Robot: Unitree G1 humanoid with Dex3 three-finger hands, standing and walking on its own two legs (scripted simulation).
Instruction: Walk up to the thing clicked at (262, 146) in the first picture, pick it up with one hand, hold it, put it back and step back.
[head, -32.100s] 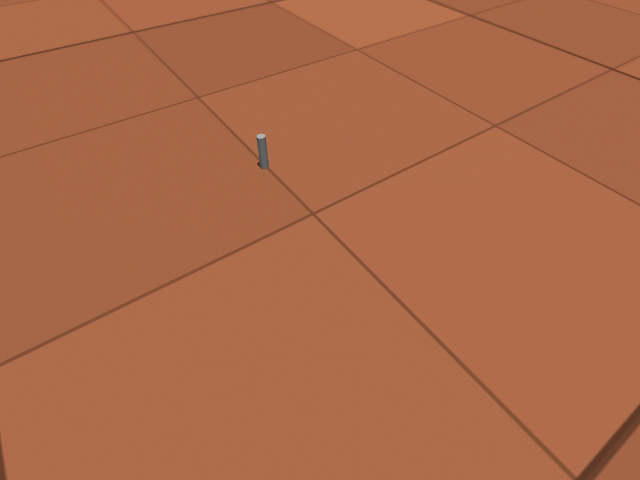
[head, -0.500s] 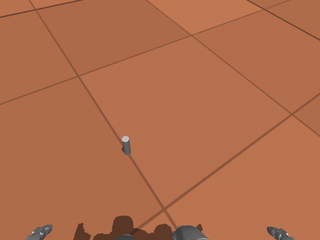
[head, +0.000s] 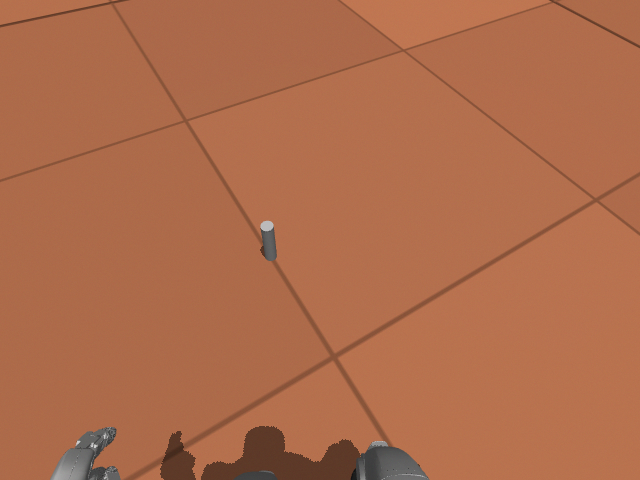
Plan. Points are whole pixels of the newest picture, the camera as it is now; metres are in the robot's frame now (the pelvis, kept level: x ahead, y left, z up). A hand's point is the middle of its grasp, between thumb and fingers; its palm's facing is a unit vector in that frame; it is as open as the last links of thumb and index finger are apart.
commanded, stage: step back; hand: left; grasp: from the side
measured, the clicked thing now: (269, 241) +0.88 +0.18 -0.66
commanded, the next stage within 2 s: stand in 1.48 s
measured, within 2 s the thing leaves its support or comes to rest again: neither
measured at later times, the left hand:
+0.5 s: hand out of the picture -0.11 +0.23 -0.13, palm faces -0.02 -0.90 -0.43, open 7.4 cm
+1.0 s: hand out of the picture -0.15 +0.22 -0.13, palm faces +0.07 -0.93 -0.37, open 7.4 cm
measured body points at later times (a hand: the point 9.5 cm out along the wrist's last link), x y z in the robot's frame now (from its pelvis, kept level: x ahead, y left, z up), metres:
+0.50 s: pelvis -0.17 -0.05 +0.01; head -0.14 -0.07 +0.46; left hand -0.11 +0.27 -0.10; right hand -0.09 -0.37 -0.12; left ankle -0.16 +0.09 -0.66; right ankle -0.16 -0.16 -0.72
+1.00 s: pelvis -0.19 -0.05 +0.01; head -0.18 -0.05 +0.46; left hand -0.15 +0.27 -0.10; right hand -0.11 -0.36 -0.11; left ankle -0.18 +0.08 -0.69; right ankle -0.16 -0.16 -0.72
